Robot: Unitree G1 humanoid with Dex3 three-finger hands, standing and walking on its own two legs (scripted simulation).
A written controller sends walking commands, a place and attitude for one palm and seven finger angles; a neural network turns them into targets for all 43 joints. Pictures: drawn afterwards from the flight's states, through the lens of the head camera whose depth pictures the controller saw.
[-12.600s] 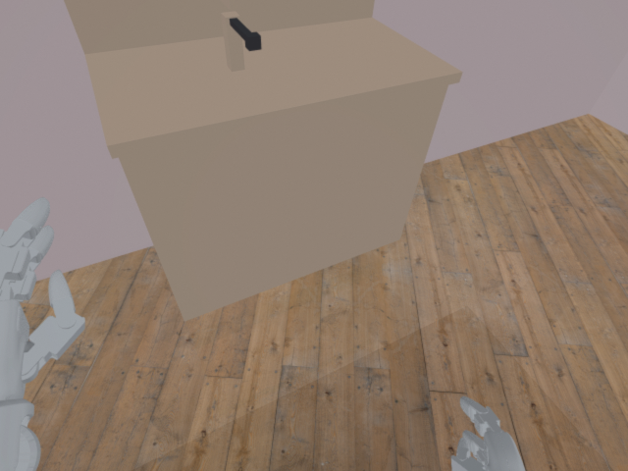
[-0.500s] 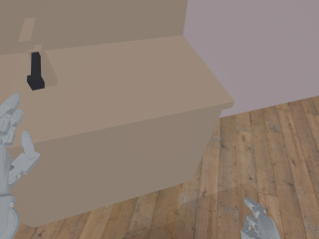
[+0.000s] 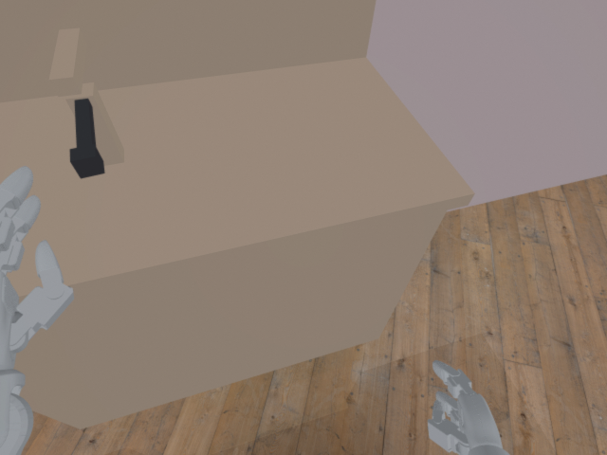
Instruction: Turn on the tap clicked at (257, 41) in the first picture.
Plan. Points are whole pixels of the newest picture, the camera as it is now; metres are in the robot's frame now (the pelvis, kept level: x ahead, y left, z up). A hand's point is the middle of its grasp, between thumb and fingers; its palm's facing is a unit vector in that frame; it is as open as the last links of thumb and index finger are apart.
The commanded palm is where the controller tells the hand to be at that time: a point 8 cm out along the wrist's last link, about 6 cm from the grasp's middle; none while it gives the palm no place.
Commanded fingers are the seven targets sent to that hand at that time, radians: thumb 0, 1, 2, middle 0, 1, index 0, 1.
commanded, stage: come to a stop and stand still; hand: left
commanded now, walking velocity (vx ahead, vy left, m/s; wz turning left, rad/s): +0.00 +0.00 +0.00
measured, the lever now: (87, 161) +0.40 +0.32 +0.15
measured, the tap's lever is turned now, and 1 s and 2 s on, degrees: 5 5 5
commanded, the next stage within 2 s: look again from close up in 0.90 s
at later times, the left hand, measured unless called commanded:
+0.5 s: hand (104, 316) +0.21 +0.22 +0.13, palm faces +0.30 -0.87 -0.38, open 7.5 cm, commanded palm +0.16 +0.26 +0.17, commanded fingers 0.00 0.90 0.90 -0.20 -0.30 -0.20 -0.30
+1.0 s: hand (73, 292) +0.23 +0.25 +0.15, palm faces +0.40 -0.85 -0.34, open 7.5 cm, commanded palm +0.17 +0.27 +0.17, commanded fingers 0.00 0.90 0.90 -0.20 -0.30 -0.20 -0.30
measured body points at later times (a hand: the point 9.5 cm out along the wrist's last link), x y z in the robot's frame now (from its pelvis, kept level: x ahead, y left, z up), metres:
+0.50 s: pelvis +0.00 -0.01 +0.00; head +0.00 +0.00 +0.45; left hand +0.19 +0.27 +0.15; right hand +0.17 -0.24 -0.07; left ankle +0.02 +0.07 -0.74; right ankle +0.02 -0.14 -0.74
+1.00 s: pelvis +0.01 -0.01 +0.00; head +0.03 +0.02 +0.45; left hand +0.20 +0.29 +0.17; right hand +0.21 -0.22 -0.06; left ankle +0.02 +0.07 -0.74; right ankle +0.02 -0.14 -0.74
